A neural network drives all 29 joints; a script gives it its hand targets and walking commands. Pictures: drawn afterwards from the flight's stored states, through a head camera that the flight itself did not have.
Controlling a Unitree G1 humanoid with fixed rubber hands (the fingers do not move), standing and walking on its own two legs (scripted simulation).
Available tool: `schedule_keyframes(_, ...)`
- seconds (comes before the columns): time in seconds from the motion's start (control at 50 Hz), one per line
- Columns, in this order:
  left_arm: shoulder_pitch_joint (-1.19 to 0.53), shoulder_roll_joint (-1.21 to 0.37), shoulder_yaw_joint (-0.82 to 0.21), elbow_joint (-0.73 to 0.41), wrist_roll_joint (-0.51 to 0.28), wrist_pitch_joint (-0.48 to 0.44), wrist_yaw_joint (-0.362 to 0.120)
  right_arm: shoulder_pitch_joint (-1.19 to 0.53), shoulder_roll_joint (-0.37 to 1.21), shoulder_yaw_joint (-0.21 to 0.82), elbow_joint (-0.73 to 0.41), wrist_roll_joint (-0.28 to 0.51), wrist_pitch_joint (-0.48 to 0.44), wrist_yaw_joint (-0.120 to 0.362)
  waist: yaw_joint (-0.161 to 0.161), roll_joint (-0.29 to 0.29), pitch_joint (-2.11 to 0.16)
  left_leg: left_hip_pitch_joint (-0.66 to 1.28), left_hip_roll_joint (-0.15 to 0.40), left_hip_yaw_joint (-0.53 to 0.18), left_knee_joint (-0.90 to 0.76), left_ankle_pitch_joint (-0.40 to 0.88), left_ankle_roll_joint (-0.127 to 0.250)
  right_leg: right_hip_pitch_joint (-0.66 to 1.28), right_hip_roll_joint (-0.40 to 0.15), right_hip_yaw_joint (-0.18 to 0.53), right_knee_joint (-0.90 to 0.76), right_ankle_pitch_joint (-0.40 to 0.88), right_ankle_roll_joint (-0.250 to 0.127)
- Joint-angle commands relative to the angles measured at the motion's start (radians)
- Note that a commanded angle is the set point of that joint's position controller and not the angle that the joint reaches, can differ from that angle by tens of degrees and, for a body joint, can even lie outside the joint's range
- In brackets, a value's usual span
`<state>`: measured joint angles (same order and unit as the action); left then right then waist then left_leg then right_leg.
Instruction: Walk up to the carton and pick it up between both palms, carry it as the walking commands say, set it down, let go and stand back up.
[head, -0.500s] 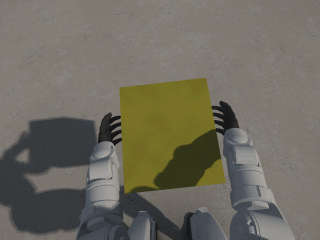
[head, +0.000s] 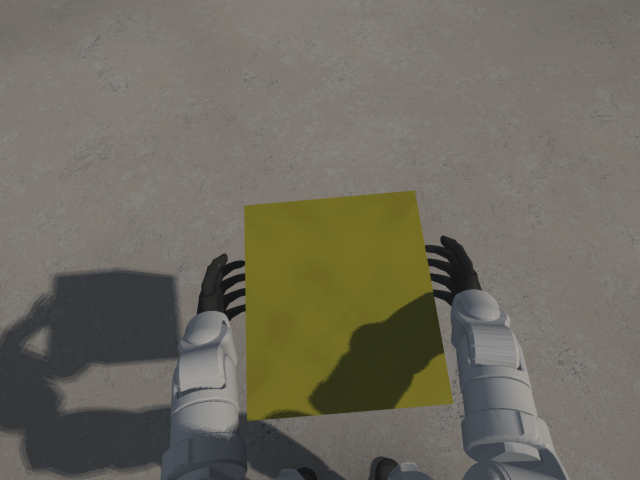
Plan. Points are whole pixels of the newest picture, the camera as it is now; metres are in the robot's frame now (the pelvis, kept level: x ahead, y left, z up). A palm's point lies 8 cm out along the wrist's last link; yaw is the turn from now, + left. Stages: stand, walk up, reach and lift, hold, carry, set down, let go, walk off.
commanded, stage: reach and lift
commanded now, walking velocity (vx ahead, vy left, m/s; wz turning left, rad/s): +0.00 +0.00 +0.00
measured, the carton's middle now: (338, 307) +0.37 +0.01 -0.10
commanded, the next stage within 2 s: hold in 1.86 s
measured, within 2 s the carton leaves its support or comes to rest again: neither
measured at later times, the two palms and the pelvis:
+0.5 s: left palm (191, 309) +0.32 +0.17 +0.05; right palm (482, 287) +0.34 -0.15 +0.05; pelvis +0.02 +0.00 +0.03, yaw +0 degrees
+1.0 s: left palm (180, 305) +0.31 +0.17 +0.09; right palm (500, 285) +0.32 -0.15 +0.09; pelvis +0.02 +0.00 +0.03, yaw +0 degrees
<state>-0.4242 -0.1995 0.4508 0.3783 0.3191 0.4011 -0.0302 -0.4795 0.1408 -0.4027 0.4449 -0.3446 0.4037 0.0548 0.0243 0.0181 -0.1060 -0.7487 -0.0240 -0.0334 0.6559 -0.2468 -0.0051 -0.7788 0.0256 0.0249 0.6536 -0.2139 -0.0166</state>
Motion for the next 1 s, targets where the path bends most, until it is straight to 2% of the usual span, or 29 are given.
schedule_keyframes(0.0,-0.491,-0.88,-0.63,0.089,-0.171,-0.003,-0.285,-0.432,0.929,0.593,0.08,0.176,-0.011,0.29,-0.004,-0.027,-0.536,0.265,-0.069,-0.02,-0.093,0.25,0.006,0.428,0.066,0.038,-0.066,0.252,0.0)
schedule_keyframes(0.32,-0.404,-0.88,-0.635,0.075,-0.198,0.068,-0.261,-0.358,0.911,0.629,0.02,0.207,0.064,0.263,0.003,-0.022,-0.357,0.467,-0.063,-0.031,-0.24,0.23,0.007,0.615,0.056,0.043,-0.221,0.223,0.001)
schedule_keyframes(0.64,-0.388,-0.849,-0.692,-0.054,-0.269,0.22,-0.255,-0.316,0.902,0.679,-0.087,0.285,0.208,0.239,-0.008,-0.016,-0.169,0.61,-0.054,-0.036,-0.331,0.172,0.014,0.766,0.045,0.047,-0.314,0.175,0.001)
schedule_keyframes(0.82,-0.403,-0.833,-0.697,-0.095,-0.28,0.285,-0.246,-0.331,0.894,0.671,-0.122,0.295,0.279,0.237,-0.007,-0.017,-0.076,0.649,-0.056,-0.033,-0.374,0.12,0.012,0.808,0.045,0.052,-0.345,0.125,0.005)
schedule_keyframes(0.98,-0.434,-0.835,-0.681,-0.082,-0.273,0.296,-0.246,-0.351,0.883,0.642,-0.12,0.286,0.292,0.239,-0.021,-0.01,-0.071,0.658,-0.055,-0.033,-0.374,0.113,0.01,0.809,0.045,0.054,-0.345,0.131,0.004)
